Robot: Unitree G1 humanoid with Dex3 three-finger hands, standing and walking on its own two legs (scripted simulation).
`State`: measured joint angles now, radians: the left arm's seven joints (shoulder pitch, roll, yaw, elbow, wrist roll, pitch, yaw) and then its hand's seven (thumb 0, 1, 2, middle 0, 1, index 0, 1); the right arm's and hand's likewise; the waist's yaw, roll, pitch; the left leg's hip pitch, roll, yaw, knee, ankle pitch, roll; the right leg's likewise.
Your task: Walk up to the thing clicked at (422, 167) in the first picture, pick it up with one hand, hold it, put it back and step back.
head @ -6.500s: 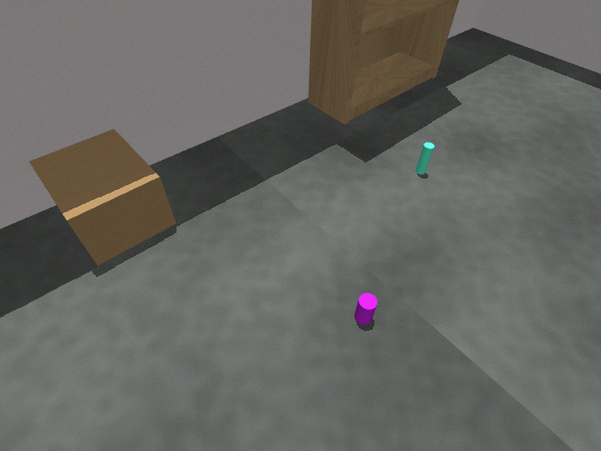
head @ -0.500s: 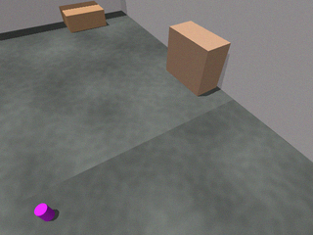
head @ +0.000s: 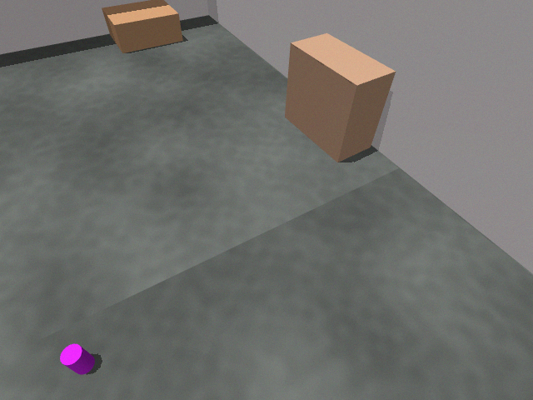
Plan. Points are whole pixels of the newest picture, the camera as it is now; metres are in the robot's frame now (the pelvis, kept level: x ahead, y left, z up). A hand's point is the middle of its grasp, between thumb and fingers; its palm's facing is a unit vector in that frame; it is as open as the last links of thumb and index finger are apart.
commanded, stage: walk up
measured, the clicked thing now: out of the picture +0.93 +1.38 -0.70
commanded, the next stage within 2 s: none
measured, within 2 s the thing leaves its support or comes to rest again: neither
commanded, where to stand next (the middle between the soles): +0.83 -0.04 m, yaw -1 degrees
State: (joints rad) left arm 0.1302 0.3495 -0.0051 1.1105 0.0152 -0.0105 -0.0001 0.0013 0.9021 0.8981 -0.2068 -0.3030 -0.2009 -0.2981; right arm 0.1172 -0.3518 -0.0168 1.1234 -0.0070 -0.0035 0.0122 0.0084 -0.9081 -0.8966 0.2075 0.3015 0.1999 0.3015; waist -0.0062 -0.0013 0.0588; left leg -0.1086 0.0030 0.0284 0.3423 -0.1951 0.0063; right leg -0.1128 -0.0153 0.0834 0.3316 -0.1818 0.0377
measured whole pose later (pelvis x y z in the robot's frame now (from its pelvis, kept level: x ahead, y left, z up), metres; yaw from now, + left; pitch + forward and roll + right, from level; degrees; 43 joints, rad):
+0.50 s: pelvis +0.13 -0.05 -0.01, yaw -1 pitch -4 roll -2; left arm 0.32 0.39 0.07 0.96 0.03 -0.07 -0.04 0.00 0.90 0.90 -0.21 -0.30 -0.20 -0.30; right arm 0.27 -0.43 -0.09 0.97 -0.01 -0.01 0.08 0.01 -0.91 -0.90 0.20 0.30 0.20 0.30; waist 0.02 0.07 0.05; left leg -0.48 0.04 -0.07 0.93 -0.30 0.00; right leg -0.10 0.01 -0.09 0.41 -0.26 -0.03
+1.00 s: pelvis +0.35 -0.02 -0.01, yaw -3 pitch -3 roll +1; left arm 0.23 0.43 0.06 0.89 0.02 -0.05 -0.08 0.00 0.90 0.90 -0.21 -0.30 -0.20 -0.30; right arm 0.35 -0.41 -0.06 0.84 -0.01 -0.08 0.06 0.01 -0.90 -0.90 0.21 0.30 0.20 0.30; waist -0.03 -0.02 0.09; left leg -0.10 0.04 0.13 0.47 -0.33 0.01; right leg -0.49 -0.07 -0.02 0.71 -0.21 -0.02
